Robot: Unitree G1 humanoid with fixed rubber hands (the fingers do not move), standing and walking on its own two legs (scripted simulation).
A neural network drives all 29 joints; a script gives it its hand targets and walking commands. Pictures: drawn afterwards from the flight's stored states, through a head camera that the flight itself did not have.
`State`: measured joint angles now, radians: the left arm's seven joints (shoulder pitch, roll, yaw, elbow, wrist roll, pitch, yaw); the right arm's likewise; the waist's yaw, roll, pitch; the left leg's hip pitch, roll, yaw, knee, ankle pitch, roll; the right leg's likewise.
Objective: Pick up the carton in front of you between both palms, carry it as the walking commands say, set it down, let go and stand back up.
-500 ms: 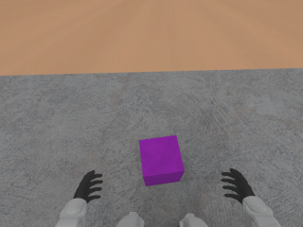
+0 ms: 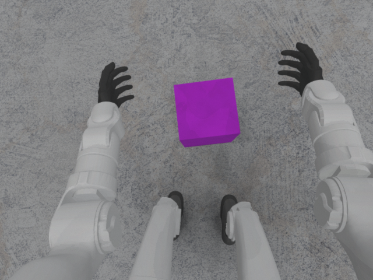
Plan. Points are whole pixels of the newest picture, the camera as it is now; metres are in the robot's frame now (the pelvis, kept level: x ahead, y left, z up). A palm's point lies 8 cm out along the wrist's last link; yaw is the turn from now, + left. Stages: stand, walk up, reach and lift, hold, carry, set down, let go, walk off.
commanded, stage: reach and lift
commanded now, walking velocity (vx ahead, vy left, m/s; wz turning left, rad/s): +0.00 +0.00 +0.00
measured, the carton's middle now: (205, 116) +0.53 +0.01 -0.54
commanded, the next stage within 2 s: none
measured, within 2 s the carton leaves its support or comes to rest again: leaves its support in 1.98 s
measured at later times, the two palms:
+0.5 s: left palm (133, 94) +0.51 +0.20 -0.21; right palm (279, 76) +0.57 -0.17 -0.21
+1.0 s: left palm (153, 116) +0.50 +0.20 -0.43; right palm (257, 105) +0.56 -0.17 -0.43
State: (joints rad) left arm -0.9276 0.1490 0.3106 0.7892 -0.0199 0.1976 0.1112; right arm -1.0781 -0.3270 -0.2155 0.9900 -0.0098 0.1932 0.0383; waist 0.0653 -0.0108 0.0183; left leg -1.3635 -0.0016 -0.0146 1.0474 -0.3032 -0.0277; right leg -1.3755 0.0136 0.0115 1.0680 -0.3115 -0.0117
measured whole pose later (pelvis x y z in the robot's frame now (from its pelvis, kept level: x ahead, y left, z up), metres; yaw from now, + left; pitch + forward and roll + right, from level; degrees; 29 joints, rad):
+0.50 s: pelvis +0.02 +0.00 -0.06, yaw +1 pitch +54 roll +3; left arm -1.11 0.09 0.50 0.83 0.11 0.09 0.08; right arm -1.29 -0.31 -0.35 1.06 -0.15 0.11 0.04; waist 0.06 -0.02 -0.08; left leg -1.78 -0.03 -0.03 1.24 -0.38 -0.05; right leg -1.80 0.04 0.07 1.27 -0.40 0.01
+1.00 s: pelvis -0.04 +0.00 -0.27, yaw +3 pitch +41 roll +4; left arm -1.48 0.27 0.26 1.05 -0.16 0.13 0.16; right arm -1.64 -0.50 -0.02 1.23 0.15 0.14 -0.03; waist 0.06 0.02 0.32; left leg -2.24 -0.06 -0.02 2.04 -0.53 -0.08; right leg -2.26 0.06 0.06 2.09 -0.55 0.02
